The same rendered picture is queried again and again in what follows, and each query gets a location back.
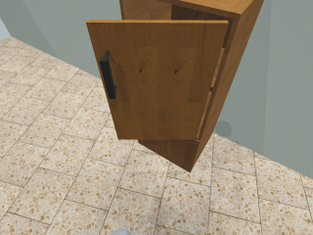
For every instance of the handle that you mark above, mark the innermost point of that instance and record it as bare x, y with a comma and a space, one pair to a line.
107, 75

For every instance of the cupboard door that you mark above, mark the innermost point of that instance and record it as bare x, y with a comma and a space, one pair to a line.
162, 71

